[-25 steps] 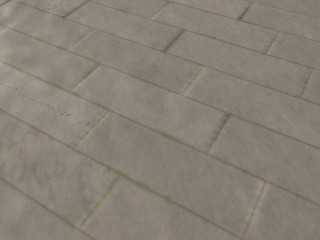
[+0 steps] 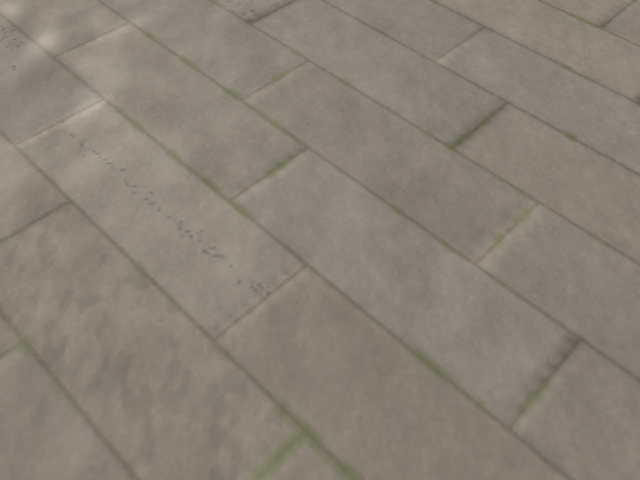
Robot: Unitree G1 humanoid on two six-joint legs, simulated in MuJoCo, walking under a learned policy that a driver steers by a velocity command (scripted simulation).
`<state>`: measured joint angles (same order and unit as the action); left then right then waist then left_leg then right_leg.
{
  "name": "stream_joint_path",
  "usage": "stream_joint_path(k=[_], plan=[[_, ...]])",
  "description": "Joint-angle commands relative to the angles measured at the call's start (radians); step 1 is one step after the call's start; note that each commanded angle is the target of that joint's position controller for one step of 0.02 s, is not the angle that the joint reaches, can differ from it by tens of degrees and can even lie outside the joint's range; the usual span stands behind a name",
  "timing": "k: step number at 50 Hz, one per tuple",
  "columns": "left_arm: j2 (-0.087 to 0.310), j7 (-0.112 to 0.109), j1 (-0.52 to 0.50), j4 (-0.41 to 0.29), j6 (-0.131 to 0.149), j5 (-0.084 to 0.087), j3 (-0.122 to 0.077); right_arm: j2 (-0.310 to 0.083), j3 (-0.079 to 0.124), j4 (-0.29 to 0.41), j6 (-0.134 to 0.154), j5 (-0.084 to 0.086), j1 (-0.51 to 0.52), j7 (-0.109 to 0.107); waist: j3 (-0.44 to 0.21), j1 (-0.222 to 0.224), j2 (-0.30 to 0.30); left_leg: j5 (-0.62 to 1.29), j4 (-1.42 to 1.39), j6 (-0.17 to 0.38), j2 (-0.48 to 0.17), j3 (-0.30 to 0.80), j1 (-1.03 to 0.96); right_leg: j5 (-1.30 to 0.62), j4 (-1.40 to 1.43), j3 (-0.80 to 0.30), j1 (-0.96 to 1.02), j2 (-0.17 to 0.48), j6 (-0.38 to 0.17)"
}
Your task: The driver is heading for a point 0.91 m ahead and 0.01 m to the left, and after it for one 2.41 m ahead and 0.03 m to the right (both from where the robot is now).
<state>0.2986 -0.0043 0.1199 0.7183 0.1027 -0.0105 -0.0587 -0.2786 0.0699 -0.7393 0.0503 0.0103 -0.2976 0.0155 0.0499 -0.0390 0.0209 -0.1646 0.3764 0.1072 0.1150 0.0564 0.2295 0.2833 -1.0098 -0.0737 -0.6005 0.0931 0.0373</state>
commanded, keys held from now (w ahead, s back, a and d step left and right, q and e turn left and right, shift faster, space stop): w+q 0.36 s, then w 0.36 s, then w+e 0.28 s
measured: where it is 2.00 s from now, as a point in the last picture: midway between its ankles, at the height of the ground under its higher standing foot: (268, 287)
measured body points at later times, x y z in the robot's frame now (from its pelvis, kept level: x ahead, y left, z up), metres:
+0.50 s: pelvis +0.28 -0.04 +0.00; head +0.31 -0.04 +0.45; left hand +0.26 +0.24 -0.11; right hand +0.51 -0.26 -0.10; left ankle +0.29 +0.12 -0.67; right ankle +0.29 -0.15 -0.74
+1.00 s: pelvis +0.52 +0.10 +0.00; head +0.54 +0.11 +0.45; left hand +0.56 +0.40 -0.12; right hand +0.66 -0.15 -0.11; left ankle +0.48 +0.18 -0.74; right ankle +0.63 -0.05 -0.66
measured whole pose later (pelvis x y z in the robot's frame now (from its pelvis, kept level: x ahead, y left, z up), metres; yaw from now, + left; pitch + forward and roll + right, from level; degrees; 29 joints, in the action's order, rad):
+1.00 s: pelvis +0.52 +0.10 +0.00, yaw +14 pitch +1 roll +1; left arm 0.32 0.00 0.21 0.83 0.04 0.03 -0.06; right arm -0.26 0.06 -0.78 0.09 -0.02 -0.30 0.01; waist 0.02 -0.03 0.05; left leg -0.19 0.29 0.06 0.04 -0.14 0.12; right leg 0.18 -1.06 -0.07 -0.65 0.10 0.01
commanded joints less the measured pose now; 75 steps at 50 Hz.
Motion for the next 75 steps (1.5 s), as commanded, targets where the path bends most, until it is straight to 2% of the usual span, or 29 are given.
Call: stream_joint_path(k=[1,8,12,13,14,15,16,17,20,28,34,37,38,39,40,41,43,45,51,59,63,64,65,66,67,68,69,70,75], plan=[[0.054,-0.002,-0.026,-0.065,-0.004,-0.007,-0.011,-0.174,0.045,0.078,0.016,0.006,0.036,-0.023,-0.052,0.025,-0.060,0.260,-0.154,0.165,-0.220,0.203,0.024,-0.181,0.195,0.024,0.017,-0.020,0.035],[0.084,0.025,-0.177,-0.110,0.018,0.019,-0.015,-0.166,0.046,0.046,-0.007,0.018,-0.060,-0.035,-0.049,-0.032,-0.114,0.054,-0.047,0.097,-0.232,0.306,-0.049,-0.328,0.509,-0.009,0.126,-0.092,0.014],[0.147,0.020,0.026,-0.065,0.039,0.009,-0.051,-0.119,0.032,0.066,-0.013,0.008,-0.027,-0.034,-0.143,0.086,-0.138,0.138,0.192,0.034,-0.185,0.327,-0.047,-0.227,0.573,-0.012,0.426,-0.060,-0.075],[0.201,0.011,0.176,-0.053,0.039,-0.004,-0.065,-0.059,0.009,0.085,-0.010,-0.009,-0.041,-0.031,-0.286,0.140,-0.018,-0.024,0.474,-0.006,-0.116,0.237,0.077,-0.159,0.559,-0.184,0.685,0.115,-0.136],[0.277,0.017,0.248,-0.015,0.025,-0.013,-0.082,-0.013,-0.007,0.115,0.000,0.025,-0.188,-0.030,-0.379,0.068,0.325,-0.450,0.786,-0.070,0.006,0.120,0.438,0.063,0.663,-0.674,0.960,0.330,-0.311],[0.178,0.021,0.221,-0.029,0.021,0.013,-0.063,-0.127,0.011,0.085,0.000,0.037,-0.172,-0.035,-0.306,0.094,0.212,-0.404,0.912,-0.084,-0.086,0.141,0.561,0.299,0.711,-0.736,0.916,0.333,-0.298],[0.114,0.015,0.178,-0.040,0.014,0.015,-0.045,-0.181,0.027,0.097,-0.006,0.027,-0.055,-0.034,-0.182,0.124,0.116,-0.307,0.935,-0.090,-0.119,0.119,0.582,0.266,0.721,-0.557,0.798,0.282,-0.249],[0.098,0.014,0.130,-0.042,0.007,0.005,-0.036,-0.172,0.028,0.107,-0.011,0.015,-0.001,-0.035,-0.117,0.109,0.052,-0.236,0.915,-0.095,-0.152,0.090,0.547,0.125,0.734,-0.421,0.679,0.237,-0.221],[0.060,0.013,0.104,-0.013,0.009,-0.004,-0.021,-0.107,0.023,0.125,-0.015,0.015,0.020,-0.021,-0.049,0.065,0.087,-0.152,0.804,-0.094,-0.203,0.075,0.452,-0.094,0.800,-0.209,0.506,0.147,-0.208],[0.138,0.017,0.148,0.063,0.005,0.025,-0.038,-0.034,-0.016,0.165,0.005,0.001,0.187,0.005,-0.016,0.090,0.041,0.115,0.364,-0.108,-0.208,-0.013,0.411,-0.334,0.868,0.017,0.499,0.121,-0.234],[0.181,0.014,0.244,0.130,-0.027,0.045,-0.043,-0.064,-0.012,0.211,0.016,0.011,0.312,0.025,0.009,0.106,0.067,0.070,0.180,-0.062,-0.164,-0.061,0.339,-0.433,0.806,0.033,0.621,0.178,-0.201],[0.170,0.005,0.234,0.141,-0.040,0.046,-0.032,-0.153,0.038,0.130,0.015,-0.004,0.040,0.014,-0.161,-0.054,0.055,0.095,0.105,0.009,-0.109,-0.099,-0.119,-0.733,0.460,0.114,0.529,0.106,-0.138],[0.108,0.006,0.230,0.110,-0.034,0.014,-0.003,-0.237,0.062,0.101,0.008,-0.016,-0.146,-0.004,-0.312,-0.122,-0.080,0.139,0.143,0.076,-0.328,0.143,-0.435,-0.397,0.128,0.142,0.293,0.047,-0.095],[0.006,0.012,0.335,0.094,-0.015,0.018,0.027,-0.287,0.061,0.101,0.006,-0.022,-0.143,-0.004,-0.428,-0.045,-0.306,-0.055,0.008,0.216,-0.540,0.596,-0.634,0.297,-0.174,0.070,-0.032,-0.121,-0.050],[0.125,0.016,0.265,0.108,-0.004,0.046,-0.003,-0.193,0.042,0.101,0.010,-0.015,-0.137,-0.002,-0.369,-0.091,-0.185,-0.164,-0.043,0.191,-0.517,0.594,-0.566,0.298,-0.276,-0.046,-0.127,-0.075,-0.058],[0.150,0.020,0.190,0.078,0.000,0.064,-0.014,-0.159,0.028,0.095,0.016,-0.009,-0.079,-0.002,-0.224,-0.073,-0.167,-0.123,-0.063,0.152,-0.482,0.430,-0.446,0.207,-0.272,-0.028,-0.179,-0.033,-0.067],[0.126,0.012,0.151,0.080,-0.010,0.042,-0.017,-0.100,0.012,0.090,0.028,-0.015,0.032,0.004,-0.107,-0.008,-0.117,0.001,-0.132,0.111,-0.400,0.239,-0.225,0.057,-0.180,-0.013,-0.110,0.032,-0.056],[0.087,0.010,0.201,0.100,-0.039,0.044,-0.016,-0.074,0.010,0.078,0.048,-0.023,0.078,0.006,-0.084,0.041,-0.129,0.083,-0.200,0.101,-0.372,0.133,-0.115,-0.016,-0.153,-0.023,-0.014,0.051,-0.041],[0.043,0.015,0.101,0.063,-0.061,0.034,-0.012,-0.105,0.025,0.016,0.067,-0.032,0.065,-0.014,-0.011,0.042,-0.077,0.232,-0.260,0.081,-0.350,-0.091,-0.106,-0.267,0.074,-0.042,-0.092,0.035,-0.016],[0.023,0.065,-0.129,-0.049,-0.055,0.029,0.006,-0.164,0.046,-0.056,0.025,-0.001,-0.032,-0.032,0.054,-0.034,-0.053,0.363,-0.196,0.041,-0.401,-0.225,-0.315,-0.273,0.370,0.091,-0.120,-0.002,-0.080],[0.102,0.071,0.040,-0.046,-0.064,0.036,-0.038,-0.213,0.057,-0.048,-0.011,0.008,0.003,-0.048,-0.088,0.090,-0.114,0.931,0.150,-0.011,-0.387,-0.277,-0.346,-0.090,0.383,0.199,0.171,-0.133,-0.164],[0.159,0.058,0.202,-0.006,-0.067,0.037,-0.071,-0.208,0.051,-0.042,-0.014,0.012,0.018,-0.052,-0.170,0.179,-0.090,0.858,0.372,-0.047,-0.346,-0.298,-0.235,-0.149,0.456,0.179,0.421,-0.166,-0.205],[0.260,0.033,0.303,0.011,-0.079,0.033,-0.099,-0.141,0.028,-0.016,-0.001,-0.021,-0.012,-0.052,-0.254,0.185,0.092,0.331,0.705,-0.103,-0.272,-0.293,0.041,-0.294,0.465,-0.107,0.710,0.016,-0.271],[0.314,0.033,0.224,-0.034,-0.070,0.023,-0.099,-0.045,-0.006,0.031,0.031,-0.028,-0.078,-0.036,-0.391,0.076,0.266,-0.451,1.055,-0.169,-0.036,-0.120,0.419,-0.282,0.610,-0.691,0.980,0.255,-0.498],[0.228,0.040,0.228,-0.052,-0.062,0.019,-0.074,-0.145,0.012,0.035,0.063,0.004,0.029,-0.022,-0.418,0.154,0.090,-0.437,1.088,-0.146,-0.093,0.053,0.491,-0.387,0.663,-0.649,0.970,0.252,-0.459],[0.186,0.039,0.187,-0.055,-0.052,0.016,-0.063,-0.150,0.012,0.062,0.075,0.027,0.094,-0.019,-0.294,0.137,0.052,-0.371,1.041,-0.128,-0.132,0.043,0.511,-0.532,0.643,-0.474,0.853,0.216,-0.421],[0.159,0.039,0.135,-0.055,-0.047,0.026,-0.057,-0.138,0.012,0.051,0.074,0.011,0.098,-0.029,-0.187,0.088,-0.044,-0.312,0.950,-0.131,-0.174,0.030,0.490,-0.631,0.638,-0.347,0.698,0.158,-0.375],[0.127,0.031,0.088,-0.065,-0.049,0.031,-0.050,-0.154,0.021,0.045,0.064,-0.013,0.094,-0.038,-0.150,0.059,-0.041,-0.273,0.875,-0.138,-0.203,0.025,0.441,-0.663,0.649,-0.275,0.589,0.130,-0.349],[0.166,0.003,0.058,-0.080,-0.064,0.014,-0.060,-0.098,0.010,0.055,0.009,-0.026,0.075,-0.049,-0.141,0.006,0.015,-0.154,0.636,-0.195,-0.167,-0.005,0.319,-0.848,0.673,-0.158,0.370,0.049,-0.327]])
Keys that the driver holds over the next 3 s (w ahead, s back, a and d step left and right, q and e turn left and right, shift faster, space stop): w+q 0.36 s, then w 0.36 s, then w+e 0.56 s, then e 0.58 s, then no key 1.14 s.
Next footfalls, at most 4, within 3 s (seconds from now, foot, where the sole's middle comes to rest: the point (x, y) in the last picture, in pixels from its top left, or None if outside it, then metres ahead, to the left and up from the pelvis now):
0.26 right None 0.33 -0.14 -0.78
0.74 left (223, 451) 0.52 0.19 -0.78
1.28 right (302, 307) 0.86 0.02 -0.78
1.74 left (231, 257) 1.01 0.20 -0.78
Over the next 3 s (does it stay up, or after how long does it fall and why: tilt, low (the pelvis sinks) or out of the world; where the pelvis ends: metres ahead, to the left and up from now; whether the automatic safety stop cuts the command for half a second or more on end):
stays up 0.91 0.08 0.00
